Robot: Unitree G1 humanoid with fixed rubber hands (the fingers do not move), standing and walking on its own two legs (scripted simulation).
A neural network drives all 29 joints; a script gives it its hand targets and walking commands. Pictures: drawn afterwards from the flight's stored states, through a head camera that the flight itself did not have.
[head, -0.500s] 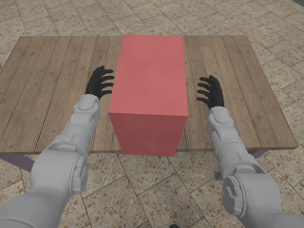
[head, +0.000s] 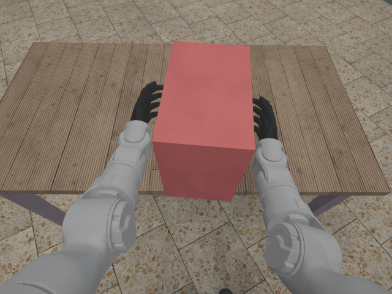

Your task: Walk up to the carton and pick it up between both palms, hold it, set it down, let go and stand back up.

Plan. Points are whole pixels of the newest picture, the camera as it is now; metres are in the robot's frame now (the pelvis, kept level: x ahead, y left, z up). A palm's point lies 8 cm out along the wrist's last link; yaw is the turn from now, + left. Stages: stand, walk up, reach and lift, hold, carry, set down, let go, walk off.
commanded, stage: reach and lift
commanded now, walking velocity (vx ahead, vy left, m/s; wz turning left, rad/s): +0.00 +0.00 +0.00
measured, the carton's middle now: (204, 126) +0.47 -0.03 +0.01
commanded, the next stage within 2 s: none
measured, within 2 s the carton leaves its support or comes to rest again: leaves its support in 1.66 s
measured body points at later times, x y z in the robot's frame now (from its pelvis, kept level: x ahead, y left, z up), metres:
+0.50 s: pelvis +0.02 -0.01 +0.00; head +0.09 -0.01 +0.45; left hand +0.46 +0.10 +0.06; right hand +0.43 -0.16 +0.04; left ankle -0.02 +0.10 -0.75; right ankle +0.00 -0.14 -0.75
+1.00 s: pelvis +0.02 +0.00 +0.00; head +0.09 +0.00 +0.45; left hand +0.46 +0.10 +0.06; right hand +0.43 -0.16 +0.04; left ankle -0.02 +0.10 -0.75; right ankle +0.00 -0.14 -0.75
